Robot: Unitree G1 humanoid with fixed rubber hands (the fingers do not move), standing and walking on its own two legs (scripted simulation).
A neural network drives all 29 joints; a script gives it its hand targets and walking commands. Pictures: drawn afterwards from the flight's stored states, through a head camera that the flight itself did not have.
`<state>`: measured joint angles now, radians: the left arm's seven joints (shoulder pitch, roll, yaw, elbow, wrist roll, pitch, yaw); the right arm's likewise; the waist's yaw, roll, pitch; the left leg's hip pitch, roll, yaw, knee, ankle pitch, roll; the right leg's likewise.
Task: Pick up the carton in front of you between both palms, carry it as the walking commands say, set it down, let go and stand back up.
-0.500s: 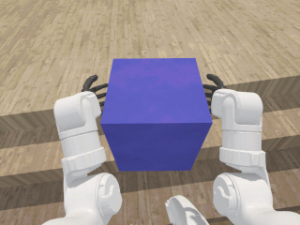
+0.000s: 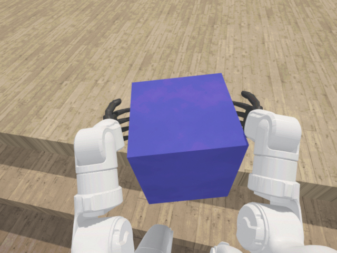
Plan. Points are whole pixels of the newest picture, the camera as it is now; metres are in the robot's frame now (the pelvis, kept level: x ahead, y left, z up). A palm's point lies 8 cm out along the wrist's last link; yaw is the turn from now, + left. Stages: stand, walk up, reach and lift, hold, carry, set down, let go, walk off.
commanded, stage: carry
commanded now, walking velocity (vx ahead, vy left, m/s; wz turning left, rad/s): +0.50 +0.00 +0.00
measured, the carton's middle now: (182, 143) +0.37 +0.04 +0.05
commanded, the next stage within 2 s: none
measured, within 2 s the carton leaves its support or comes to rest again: neither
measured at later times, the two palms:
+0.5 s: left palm (130, 1) +0.67 +0.20 +0.27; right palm (243, 12) +0.63 -0.10 +0.25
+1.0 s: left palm out of the picture +0.95 +0.23 +0.40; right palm out of the picture +0.96 -0.07 +0.41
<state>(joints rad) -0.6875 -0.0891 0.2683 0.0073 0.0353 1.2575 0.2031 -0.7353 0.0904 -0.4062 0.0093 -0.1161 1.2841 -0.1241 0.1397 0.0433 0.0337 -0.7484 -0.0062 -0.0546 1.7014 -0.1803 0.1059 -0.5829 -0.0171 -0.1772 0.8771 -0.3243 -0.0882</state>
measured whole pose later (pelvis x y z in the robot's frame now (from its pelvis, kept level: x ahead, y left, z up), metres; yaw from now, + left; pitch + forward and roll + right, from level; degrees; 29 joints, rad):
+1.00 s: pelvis +0.61 +0.06 +0.23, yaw +0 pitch +4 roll -3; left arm -0.79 -0.06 0.27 0.09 0.08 1.33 0.20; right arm -0.75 0.03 -0.37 0.09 -0.04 1.31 -0.14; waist 0.03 -0.01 -0.14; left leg 0.02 0.09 0.14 0.34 -0.22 0.05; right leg -0.91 0.00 -0.24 1.16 -0.36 -0.17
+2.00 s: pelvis +1.21 +0.04 +0.35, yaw -1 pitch +5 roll +0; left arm -0.31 -0.17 0.19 -0.27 0.08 1.15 0.13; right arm -0.29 0.16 -0.21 -0.27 -0.09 1.16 -0.10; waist 0.00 -0.01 -0.09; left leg -0.11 0.03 0.12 0.42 -0.38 0.00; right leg -0.41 -0.07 -0.17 0.36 -0.05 0.00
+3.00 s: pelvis +1.81 +0.01 +0.36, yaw +0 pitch +4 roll +1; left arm -0.03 -0.13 0.05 -0.40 0.08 1.22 0.12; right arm -0.04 0.13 -0.07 -0.40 -0.09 1.26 -0.12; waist 0.03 0.02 -0.14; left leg -0.50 0.10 0.09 1.06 -0.33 0.01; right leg -0.29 -0.06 -0.26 0.40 -0.18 -0.05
